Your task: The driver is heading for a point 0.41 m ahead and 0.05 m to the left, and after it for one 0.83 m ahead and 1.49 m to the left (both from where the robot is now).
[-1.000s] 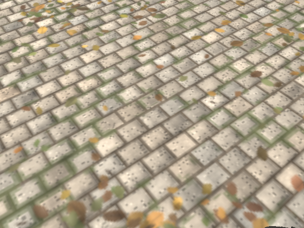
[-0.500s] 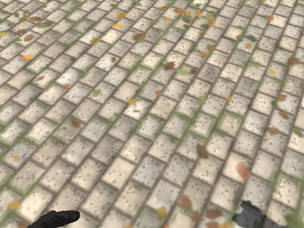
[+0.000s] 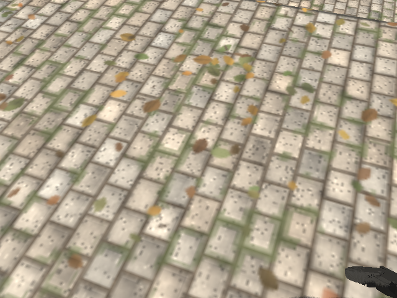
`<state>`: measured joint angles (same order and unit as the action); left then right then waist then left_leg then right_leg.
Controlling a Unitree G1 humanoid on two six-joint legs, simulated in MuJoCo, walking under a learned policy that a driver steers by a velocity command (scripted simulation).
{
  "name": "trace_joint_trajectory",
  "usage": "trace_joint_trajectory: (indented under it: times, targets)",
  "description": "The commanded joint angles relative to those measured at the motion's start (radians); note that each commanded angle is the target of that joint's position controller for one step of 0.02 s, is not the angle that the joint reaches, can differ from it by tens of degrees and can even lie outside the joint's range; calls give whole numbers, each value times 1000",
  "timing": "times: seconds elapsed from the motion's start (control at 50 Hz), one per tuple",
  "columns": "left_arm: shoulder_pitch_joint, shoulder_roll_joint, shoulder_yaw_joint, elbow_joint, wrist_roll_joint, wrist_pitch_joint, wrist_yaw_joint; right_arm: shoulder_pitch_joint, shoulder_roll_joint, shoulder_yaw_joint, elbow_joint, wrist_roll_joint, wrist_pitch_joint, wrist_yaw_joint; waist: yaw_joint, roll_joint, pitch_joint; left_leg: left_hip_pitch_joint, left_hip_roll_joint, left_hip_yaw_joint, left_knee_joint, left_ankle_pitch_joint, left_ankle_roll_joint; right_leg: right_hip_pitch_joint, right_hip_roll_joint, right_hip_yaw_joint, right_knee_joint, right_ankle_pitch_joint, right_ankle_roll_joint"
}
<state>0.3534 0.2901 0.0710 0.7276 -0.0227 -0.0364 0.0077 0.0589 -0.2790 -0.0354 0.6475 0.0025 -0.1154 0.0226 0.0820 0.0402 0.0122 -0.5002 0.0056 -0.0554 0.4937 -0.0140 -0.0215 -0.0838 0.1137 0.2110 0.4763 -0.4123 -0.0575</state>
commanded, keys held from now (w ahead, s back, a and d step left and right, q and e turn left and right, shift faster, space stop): w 0.34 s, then w+q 0.66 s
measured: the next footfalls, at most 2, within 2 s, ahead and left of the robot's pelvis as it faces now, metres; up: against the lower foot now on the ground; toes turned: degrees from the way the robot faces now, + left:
left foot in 0.02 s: +0.17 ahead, +0.12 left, +0.00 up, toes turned -3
right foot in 0.54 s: +0.44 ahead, -0.13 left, +0.00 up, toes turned +1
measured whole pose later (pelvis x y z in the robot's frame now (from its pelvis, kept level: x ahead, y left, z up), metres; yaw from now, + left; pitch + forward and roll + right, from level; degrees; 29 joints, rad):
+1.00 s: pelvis +0.51 +0.02 +0.00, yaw +16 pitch +2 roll -3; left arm 0.32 0.30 0.08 0.85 -0.02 -0.07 0.00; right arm 0.09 -0.28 -0.04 0.63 0.02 -0.02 0.05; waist 0.08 0.03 0.04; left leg -0.60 0.08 0.02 0.65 -0.10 0.06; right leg 0.09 -0.02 -0.25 0.28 -0.38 0.05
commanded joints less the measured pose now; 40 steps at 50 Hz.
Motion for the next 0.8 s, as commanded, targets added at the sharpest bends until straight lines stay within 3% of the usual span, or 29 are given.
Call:
trace_joint_trajectory:
  times: [0.02,0.04,0.06,0.08,0.1,0.12,0.14,0.16,0.2,0.24,0.32,0.38,0.44,0.48,0.5,0.52,0.54,0.56,0.58,0.6,0.62,0.64,0.68,0.72,0.8]
  targets:
    - [-27,70,10,-62,14,-12,-3,186,-180,-72,-35,-16,-29,-9,-147,-126,-166,401,94,-65,-22,-45,109,-100,-175,114,223,437,-76]
    - [99,13,-10,-70,5,-20,-1,311,-273,-94,-13,-34,-25,-11,-132,116,-317,753,306,-432,-47,-143,261,-389,-38,-11,575,166,2]
    - [141,43,-12,-62,-16,-29,1,378,-244,-96,33,-8,-15,5,-136,285,-327,831,403,-775,-194,-443,335,-625,-15,-28,770,-165,29]
    - [44,130,8,-64,-24,-29,1,332,-162,-72,20,7,-12,5,-160,133,-176,727,374,-703,-224,-569,294,-709,-69,2,849,-98,27]
    - [-58,141,9,-86,-12,-27,1,276,-129,-60,12,2,-2,1,-157,45,-83,606,329,-548,-225,-500,256,-708,-110,-43,843,-18,25]
    - [-111,125,6,-103,6,-30,-1,236,-109,-49,13,-5,4,1,-137,9,-17,492,282,-439,-247,-385,247,-690,-141,-69,785,40,25]
    - [-119,110,9,-107,15,-31,-5,212,-91,-41,14,-11,3,0,-111,24,3,426,244,-367,-268,-292,236,-650,-179,-80,719,89,26]
    - [-104,93,6,-102,13,-30,-8,203,-84,-37,17,-13,2,-1,-95,52,1,387,214,-314,-288,-228,228,-602,-195,-94,679,116,30]
    - [-90,63,-1,-91,14,-27,-10,217,-91,-38,35,-4,-3,-2,-87,69,-12,366,195,-240,-312,-115,241,-578,-202,-127,617,140,43]
    - [-146,45,-11,-108,20,-28,-10,237,-122,-45,54,2,-3,-6,-98,49,0,371,200,-192,-335,-25,256,-606,-212,-143,506,195,59]
    - [-271,17,-25,-128,18,-40,-19,281,-153,-48,89,12,12,-13,-143,36,11,392,174,-93,-342,43,229,-566,-200,-172,247,394,70]
    - [-369,17,-27,-153,11,-51,-32,346,-159,-46,123,20,25,-14,-178,30,34,397,178,-89,-321,52,222,-508,-168,-190,127,457,72]
    - [-420,36,-20,-175,5,-66,-49,375,-173,-49,142,24,43,-21,-172,39,47,454,212,-141,-269,66,213,-481,-145,-178,47,411,55]
    - [-378,66,-7,-167,6,-76,-52,365,-194,-56,145,25,54,-28,-132,54,27,476,226,-168,-214,119,194,-390,-130,-179,1,356,33]
    - [-299,89,6,-146,8,-79,-47,346,-197,-56,142,26,58,-30,-80,53,-15,458,203,-149,-134,223,174,-260,-115,-195,-41,358,11]
    - [-167,135,28,-111,17,-80,-37,340,-175,-48,137,20,56,-30,-17,40,-110,387,147,-111,25,266,144,-40,-139,-184,-37,378,-21]
    - [23,213,49,-89,36,-76,-22,317,-108,-22,97,-6,50,-30,63,-69,-277,184,74,-63,334,20,100,267,-341,11,13,411,-91]
    - [63,261,58,-66,40,-62,-25,463,-11,5,82,15,34,-29,-3,-344,-408,-159,-46,-11,639,-565,47,529,-555,410,-64,242,-236]
    - [58,161,37,-66,28,-56,-24,416,-119,-21,100,40,30,-30,32,-251,-340,-262,3,-86,759,-564,40,460,-528,450,-129,84,-224]
    - [3,116,22,-64,20,-55,-20,326,-159,-36,79,48,31,-29,27,-197,-196,-303,39,-70,777,-472,39,337,-492,293,-153,101,-183]
    - [-60,90,12,-63,23,-55,-21,284,-148,-37,73,38,36,-31,-2,-139,-127,-270,74,-51,753,-395,33,211,-447,189,-185,172,-160]
    - [-108,65,5,-59,26,-57,-24,261,-135,-41,66,26,43,-31,-30,-136,-70,-243,96,-49,715,-344,28,110,-412,112,-222,230,-151]
    - [-157,53,6,-47,34,-70,-25,285,-92,-39,67,29,68,-25,-79,-158,-28,-158,123,-48,680,-289,19,-19,-382,-1,-292,306,-144]
    - [-170,72,16,-28,32,-83,-22,267,-68,-36,51,26,85,-24,-96,-129,2,-165,132,-47,645,-249,5,-66,-387,-81,-331,395,-154]
    - [-159,112,29,6,33,-83,-11,184,-54,-29,15,19,84,-10,-82,-98,26,-182,132,-33,445,-51,2,-49,-365,-230,-350,470,-138]
Over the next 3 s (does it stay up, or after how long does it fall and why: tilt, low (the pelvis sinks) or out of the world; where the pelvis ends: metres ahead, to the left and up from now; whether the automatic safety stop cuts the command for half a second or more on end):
stays up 1.22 0.77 0.00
